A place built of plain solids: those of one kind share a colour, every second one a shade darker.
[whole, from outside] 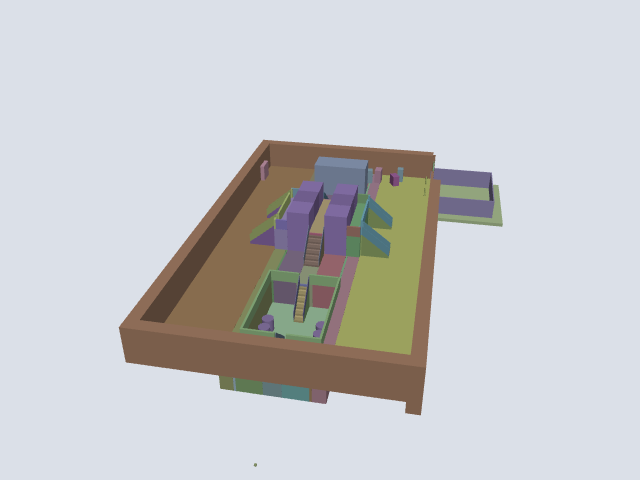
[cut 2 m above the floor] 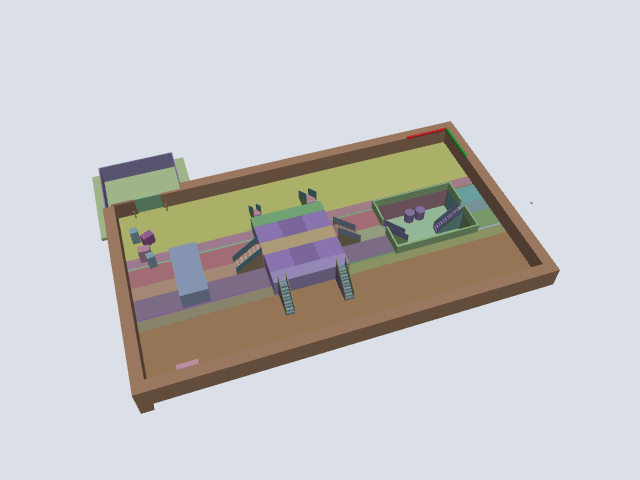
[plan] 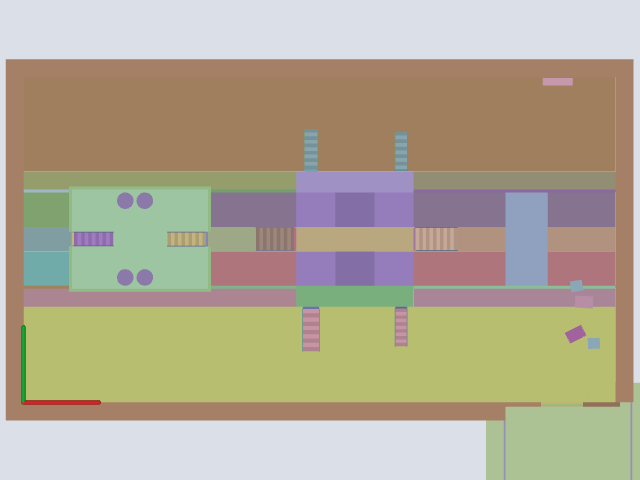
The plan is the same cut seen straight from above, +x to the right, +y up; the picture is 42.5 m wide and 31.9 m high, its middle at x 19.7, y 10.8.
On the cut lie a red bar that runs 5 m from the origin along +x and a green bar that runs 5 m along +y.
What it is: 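A newspaper printing works; a press hall with its printing units in a row, railed galleries along them reached by steep steel stairs, a reel room sunk beside the press with a steep flight down at each end, and a mailroom with shut dock doors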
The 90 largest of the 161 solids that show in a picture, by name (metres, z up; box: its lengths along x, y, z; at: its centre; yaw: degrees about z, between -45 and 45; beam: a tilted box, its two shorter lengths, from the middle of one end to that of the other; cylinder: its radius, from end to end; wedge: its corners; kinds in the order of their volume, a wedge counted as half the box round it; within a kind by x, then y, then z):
{
 "wall_concrete_1": {"box": [1.2, 24.0, 3.6], "at": [-0.59, 10.81, 1.4]},
 "wall_concrete_2": {"box": [33.22, 1.2, 4.75], "at": [15.42, -0.59, 0.82]},
 "wall_concrete_3": {"box": [41.72, 1.2, 3.6], "at": [19.67, 22.21, 1.4]},
 "wall_concrete_4": {"box": [2.65, 0.3, 4.75], "at": [33.06, -0.14, 0.82]},
 "wall_concrete_5": {"box": [2.45, 0.3, 4.75], "at": [38.41, -0.14, 0.82]},
 "wall_concrete_6": {"box": [1.2, 22.8, 4.75], "at": [39.93, 11.41, 0.82]},
 "floor_hall0a_asphalt_1": {"box": [39.32, 6.35, 1.55], "at": [19.67, 3.19, -0.78]},
 "floor_hall3b_asphalt_1": {"box": [27.08, 2.3, 3.02], "at": [25.79, 8.91, -1.51]},
 "floor_hall5b_asphalt_1": {"box": [27.08, 2.3, 3.02], "at": [25.79, 12.81, -1.51]},
 "press_unit_metal_1": {"box": [2.6, 2.3, 4.55], "at": [19.42, 8.91, 2.23]},
 "press_unit_metal_2": {"box": [2.6, 2.3, 4.55], "at": [19.42, 12.81, 2.23]},
 "press_unit_metal_3": {"box": [2.6, 2.3, 4.55], "at": [22.02, 8.91, 2.23]},
 "press_unit_metal_4": {"box": [2.6, 2.3, 4.55], "at": [22.02, 12.81, 2.23]},
 "press_unit_metal_5": {"box": [2.6, 2.3, 4.55], "at": [24.62, 8.91, 2.23]},
 "press_unit_metal_6": {"box": [2.6, 2.3, 4.55], "at": [24.62, 12.81, 2.23]},
 "floor_hall8a_asphalt_1": {"box": [39.32, 6.25, 0.4], "at": [19.67, 18.49, -0.2]},
 "press_folder_metal_1": {"box": [2.8, 6.2, 3.85], "at": [33.43, 10.86, 1.88]},
 "floor_hall1a_asphalt_1": {"box": [18.11, 1.2, 3.02], "at": [9.07, 6.96, -1.51]},
 "floor_hall7a_asphalt_1": {"box": [18.11, 1.2, 3.02], "at": [9.07, 14.76, -1.51]},
 "yard_yard_asphalt_1": {"box": [10.9, 10.1, 0.4], "at": [36.18, -3.74, -1.35]},
 "floor_galtc_metal_1": {"box": [7.8, 1.6, 2.79], "at": [22.02, 10.86, 0.99]},
 "floor_galtn_metal_1": {"box": [7.8, 1.4, 2.79], "at": [22.02, 14.66, 0.99]},
 "floor_galts_metal_1": {"box": [7.8, 1.4, 2.79], "at": [22.02, 7.06, 0.99]},
 "floor_hall4b_asphalt_1": {"box": [5.87, 1.6, 3.02], "at": [15.19, 10.86, -1.51]},
 "floor_reelt_concrete_1": {"box": [9.04, 6.6, 0.4], "at": [7.73, 10.86, -2.82]},
 "floor_hall3a_asphalt_1": {"box": [3.2, 2.3, 3.02], "at": [1.61, 8.91, -1.51]},
 "floor_hall5a_asphalt_1": {"box": [3.2, 2.3, 3.02], "at": [1.61, 12.81, -1.51]},
 "floor_hall4a_asphalt_1": {"box": [3.2, 1.6, 3.02], "at": [1.61, 10.86, -1.51]},
 "floor_hall4c_asphalt_1": {"box": [13.41, 1.6, 0.4], "at": [32.63, 10.86, -0.2]},
 "fence_metal_1": {"box": [0.12, 7.62, 2.6], "at": [31.97, -3.8, -0.25]},
 "fence_metal_2": {"box": [8.54, 0.12, 2.6], "at": [36.18, -7.55, -0.25]},
 "fence_metal_3": {"box": [0.12, 7.74, 2.6], "at": [40.39, -3.74, -0.25]},
 "rail_reelt_1": {"box": [0.2, 2.82, 1.1], "at": [3.11, 8.97, 0.55]},
 "rail_reelt_2": {"box": [0.2, 2.82, 1.1], "at": [3.11, 12.75, 0.55]},
 "rail_reelt_3": {"box": [9.44, 0.2, 1.1], "at": [7.73, 7.46, 0.55]},
 "rail_reelt_4": {"box": [9.44, 0.2, 1.1], "at": [7.73, 14.26, 0.55]},
 "rail_reelt_5": {"box": [0.2, 2.81, 1.1], "at": [12.35, 8.97, 0.55]},
 "rail_reelt_6": {"box": [0.2, 2.81, 1.1], "at": [12.35, 12.75, 0.55]},
 "floor_hall1b_asphalt_1": {"box": [13.41, 1.2, 0.4], "at": [32.63, 6.96, -0.2]},
 "floor_hall7b_asphalt_1": {"box": [13.41, 1.2, 0.4], "at": [32.63, 14.76, -0.2]},
 "reel_1": {"cylinder": 0.55, "from": [6.76, 8.31, -2.67], "to": [6.76, 8.31, -1.37]},
 "reel_2": {"cylinder": 0.55, "from": [6.76, 13.41, -2.67], "to": [6.76, 13.41, -1.37]},
 "reel_3": {"cylinder": 0.55, "from": [8.06, 8.31, -2.67], "to": [8.06, 8.31, -1.37]},
 "reel_4": {"cylinder": 0.55, "from": [8.06, 13.41, -2.67], "to": [8.06, 13.41, -1.37]},
 "step_galtce_1": {"box": [0.25, 1.5, 2.25], "at": [26.17, 10.86, 1.08]},
 "step_galtce_2": {"box": [0.25, 1.5, 2.07], "at": [26.4, 10.86, 0.98]},
 "step_galtce_3": {"box": [0.25, 1.5, 1.89], "at": [26.63, 10.86, 0.89]},
 "step_galtce_4": {"box": [0.25, 1.5, 1.7], "at": [26.86, 10.86, 0.8]},
 "step_galtce_5": {"box": [0.25, 1.5, 1.52], "at": [27.09, 10.86, 0.71]},
 "step_galtce_6": {"box": [0.25, 1.5, 1.34], "at": [27.32, 10.86, 0.62]},
 "step_galtce_7": {"box": [0.25, 1.5, 1.15], "at": [27.55, 10.86, 0.53]},
 "step_galtcw_1": {"box": [0.26, 1.5, 1.04], "at": [16.5, 10.86, 0.47]},
 "step_galtcw_2": {"box": [0.26, 1.5, 1.24], "at": [16.73, 10.86, 0.57]},
 "step_galtcw_3": {"box": [0.26, 1.5, 1.44], "at": [16.96, 10.86, 0.67]},
 "step_galtcw_4": {"box": [0.26, 1.5, 1.64], "at": [17.19, 10.86, 0.77]},
 "step_galtcw_5": {"box": [0.26, 1.5, 1.84], "at": [17.42, 10.86, 0.87]},
 "step_galtcw_6": {"box": [0.26, 1.5, 2.04], "at": [17.65, 10.86, 0.97]},
 "step_galtcw_7": {"box": [0.26, 1.5, 2.24], "at": [17.88, 10.86, 1.07]},
 "floor_hall2b_asphalt_1": {"box": [5.87, 0.2, 3.02], "at": [15.19, 7.66, -1.51]},
 "floor_hall6b_asphalt_1": {"box": [5.87, 0.2, 3.02], "at": [15.19, 14.06, -1.51]},
 "step_galts_1": {"box": [1.07, 0.31, 1.35], "at": [19.1, 4.97, 0.63]},
 "step_galts_2": {"box": [1.07, 0.31, 1.57], "at": [19.1, 5.25, 0.73]},
 "step_galts_3": {"box": [1.07, 0.31, 1.79], "at": [19.1, 5.53, 0.84]},
 "step_galts_4": {"box": [1.07, 0.31, 2.0], "at": [19.1, 5.81, 0.95]},
 "step_galts_5": {"box": [1.07, 0.31, 2.22], "at": [19.1, 6.09, 1.06]},
 "step_galtn_1": {"box": [0.86, 0.27, 2.24], "at": [19.1, 15.61, 1.07]},
 "step_galtn_2": {"box": [0.86, 0.27, 2.04], "at": [19.1, 15.86, 0.97]},
 "step_galtn_3": {"box": [0.86, 0.27, 1.84], "at": [19.1, 16.1, 0.87]},
 "step_galtn_4": {"box": [0.78, 0.27, 2.22], "at": [25.09, 15.62, 1.06]},
 "step_galtn_5": {"box": [0.78, 0.27, 1.79], "at": [25.09, 16.12, 0.84]},
 "cage_mail_1": {"box": [0.8, 0.72, 1.7], "at": [36.75, 7.74, 0.85], "yaw": 8.9},
 "cage_mail_2": {"box": [0.8, 0.72, 1.7], "at": [37.9, 3.93, 0.85], "yaw": 1.7},
 "shelf_1": {"box": [2.0, 0.5, 1.95], "at": [35.5, 21.32, 0.98]},
 "floor_hall2a_asphalt_1": {"box": [3.2, 0.2, 3.02], "at": [1.61, 7.66, -1.51]},
 "floor_hall6a_asphalt_1": {"box": [3.2, 0.2, 3.02], "at": [1.61, 14.06, -1.51]},
 "step_reeltb_1": {"box": [0.25, 0.88, 1.79], "at": [11.31, 10.86, -1.77]},
 "step_reeltb_2": {"box": [0.25, 0.88, 2.01], "at": [11.54, 10.86, -1.66]},
 "step_reeltb_3": {"box": [0.25, 0.88, 2.23], "at": [11.78, 10.86, -1.55]},
 "step_reeltb_4": {"box": [0.25, 0.88, 2.45], "at": [12.01, 10.86, -1.44]},
 "pallets_mail_1": {"box": [1.2, 0.8, 1.68], "at": [37.25, 6.68, 0.84], "yaw": -3.6},
 "floor_sill_concrete_1": {"box": [2.8, 0.3, 1.55], "at": [35.78, -0.14, -0.78]},
 "load_cartons_mail_1": {"box": [1.2, 0.8, 1.27], "at": [36.68, 4.54, 0.64], "yaw": 27.2},
 "rail_galtn_1": {"box": [5.08, 0.2, 1.1], "at": [22.12, 15.26, 2.94]},
 "shutter_metal_1": {"box": [2.8, 0.12, 3.3], "at": [35.78, -0.19, 1.65]},
 "rail_galts_1": {"box": [4.99, 0.2, 1.1], "at": [22.17, 6.46, 2.94]},
 "floor_hall2c_asphalt_1": {"box": [13.41, 0.2, 0.4], "at": [32.63, 7.66, -0.2]},
 "floor_hall6c_asphalt_1": {"box": [13.41, 0.2, 0.4], "at": [32.63, 14.06, -0.2]},
 "step_reelta_1": {"box": [0.26, 0.87, 2.45], "at": [3.46, 10.86, -1.44]},
 "step_reelta_2": {"box": [0.26, 0.87, 2.01], "at": [3.93, 10.86, -1.66]},
 "floor_galtcw_hda_1": {"box": [0.15, 1.5, 2.44], "at": [18.05, 10.86, 1.17]}
}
